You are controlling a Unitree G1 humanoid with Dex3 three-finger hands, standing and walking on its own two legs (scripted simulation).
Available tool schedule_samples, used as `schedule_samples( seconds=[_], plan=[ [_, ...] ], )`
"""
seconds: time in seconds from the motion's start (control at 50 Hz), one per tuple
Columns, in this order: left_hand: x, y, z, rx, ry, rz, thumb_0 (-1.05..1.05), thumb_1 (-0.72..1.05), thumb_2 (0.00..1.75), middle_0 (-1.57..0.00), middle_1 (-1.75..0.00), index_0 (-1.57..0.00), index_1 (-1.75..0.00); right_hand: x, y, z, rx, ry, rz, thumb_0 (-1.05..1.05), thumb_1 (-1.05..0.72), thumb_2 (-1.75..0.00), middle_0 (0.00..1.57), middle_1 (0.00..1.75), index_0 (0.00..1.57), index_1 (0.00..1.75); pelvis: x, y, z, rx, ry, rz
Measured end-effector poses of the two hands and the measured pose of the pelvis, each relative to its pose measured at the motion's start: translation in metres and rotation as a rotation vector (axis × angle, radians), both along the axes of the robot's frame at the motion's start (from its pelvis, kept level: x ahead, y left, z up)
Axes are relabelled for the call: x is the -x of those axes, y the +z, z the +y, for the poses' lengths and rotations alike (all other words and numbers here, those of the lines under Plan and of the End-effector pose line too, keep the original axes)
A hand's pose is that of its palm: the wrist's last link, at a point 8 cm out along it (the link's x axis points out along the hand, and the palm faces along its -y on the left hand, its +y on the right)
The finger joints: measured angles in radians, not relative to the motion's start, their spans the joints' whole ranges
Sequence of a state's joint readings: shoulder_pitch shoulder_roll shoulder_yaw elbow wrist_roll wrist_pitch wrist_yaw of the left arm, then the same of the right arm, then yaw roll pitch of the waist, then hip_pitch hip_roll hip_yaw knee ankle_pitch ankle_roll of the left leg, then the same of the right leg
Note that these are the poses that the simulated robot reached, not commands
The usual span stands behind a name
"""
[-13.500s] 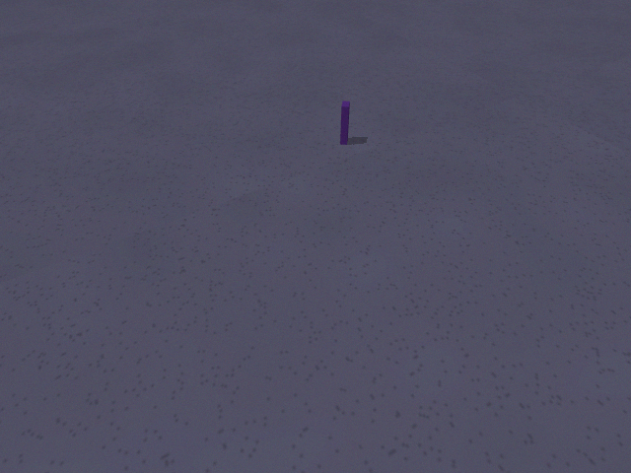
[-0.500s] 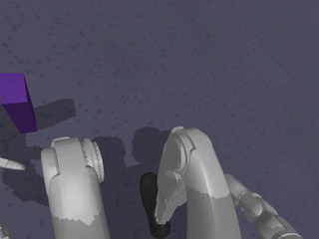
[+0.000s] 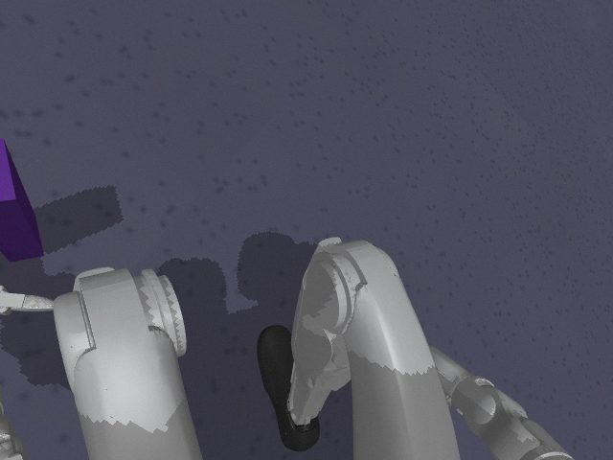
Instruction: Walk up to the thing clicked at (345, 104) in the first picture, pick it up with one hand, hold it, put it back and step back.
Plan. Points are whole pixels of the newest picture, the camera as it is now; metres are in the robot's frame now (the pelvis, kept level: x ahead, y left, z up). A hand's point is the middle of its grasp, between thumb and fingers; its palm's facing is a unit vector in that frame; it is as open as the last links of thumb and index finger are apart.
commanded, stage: close in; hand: left
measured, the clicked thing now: (7, 212) +0.42 +0.28 -0.16
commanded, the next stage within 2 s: rest palm in 0.30 s
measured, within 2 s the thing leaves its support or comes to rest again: leaves its support in 1.84 s
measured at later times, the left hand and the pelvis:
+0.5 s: hand (2, 236) +0.39 +0.28 -0.15, palm faces +0.31 -0.95 +0.01, open 17.4 cm; pelvis +0.00 +0.00 +0.00, yaw -1 degrees
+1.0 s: hand (8, 226) +0.40 +0.28 -0.15, palm faces +0.33 -0.94 +0.02, open 11.5 cm; pelvis +0.00 +0.00 +0.01, yaw -1 degrees
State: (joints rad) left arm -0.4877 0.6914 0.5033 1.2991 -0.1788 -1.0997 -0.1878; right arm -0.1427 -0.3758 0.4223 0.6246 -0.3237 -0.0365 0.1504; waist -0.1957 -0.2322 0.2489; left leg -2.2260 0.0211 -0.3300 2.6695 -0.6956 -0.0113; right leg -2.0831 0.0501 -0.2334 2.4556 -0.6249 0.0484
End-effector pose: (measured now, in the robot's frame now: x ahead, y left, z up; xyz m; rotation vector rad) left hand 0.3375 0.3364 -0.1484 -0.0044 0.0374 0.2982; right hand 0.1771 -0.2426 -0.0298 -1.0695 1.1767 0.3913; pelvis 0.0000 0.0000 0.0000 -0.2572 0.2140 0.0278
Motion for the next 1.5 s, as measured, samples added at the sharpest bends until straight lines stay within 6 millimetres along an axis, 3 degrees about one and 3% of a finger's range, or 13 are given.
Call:
schedule_samples(
  seconds=[0.22,0.44,0.64,1.1,1.5],
  plan=[
    [-0.006,0.000,-0.014,0.034,0.017,-0.001,-0.01,-0.56,0.11,-0.05,-0.08,-0.05,-0.08,-0.012,0.004,0.003,-0.009,0.016,-0.031,0.00,-0.92,-0.90,0.21,0.30,0.21,0.30,0.000,0.002,-0.001,0.002,-0.004,-0.001],
    [-0.013,0.000,-0.012,0.008,0.015,-0.016,-0.01,-0.58,0.13,-0.05,-0.08,-0.05,-0.08,-0.011,0.002,0.005,-0.001,0.010,-0.001,0.00,-0.92,-0.91,0.21,0.30,0.21,0.30,-0.002,0.003,0.001,0.008,-0.006,0.015],
    [-0.015,-0.003,-0.011,0.014,0.049,-0.012,-0.01,-0.49,0.17,-0.08,-0.08,-0.06,-0.10,-0.009,0.002,0.006,0.005,-0.001,0.015,0.00,-0.91,-0.91,0.21,0.30,0.21,0.30,-0.002,0.004,0.001,0.014,-0.009,0.017],
    [-0.025,-0.004,-0.016,0.017,0.061,-0.013,0.00,0.27,0.52,-0.48,-0.42,-0.45,-0.43,-0.005,0.004,0.006,0.014,-0.013,0.033,0.00,-0.88,-0.90,0.21,0.30,0.21,0.29,-0.003,0.007,0.002,0.019,-0.015,0.025],
    [-0.015,-0.002,-0.016,0.016,0.068,-0.011,0.02,-0.02,0.79,-0.63,-0.80,-0.60,-0.79,-0.007,0.003,0.005,0.006,-0.018,0.023,0.00,-0.89,-0.90,0.21,0.30,0.21,0.29,-0.002,0.007,0.001,0.015,-0.015,0.023]
  ],
)
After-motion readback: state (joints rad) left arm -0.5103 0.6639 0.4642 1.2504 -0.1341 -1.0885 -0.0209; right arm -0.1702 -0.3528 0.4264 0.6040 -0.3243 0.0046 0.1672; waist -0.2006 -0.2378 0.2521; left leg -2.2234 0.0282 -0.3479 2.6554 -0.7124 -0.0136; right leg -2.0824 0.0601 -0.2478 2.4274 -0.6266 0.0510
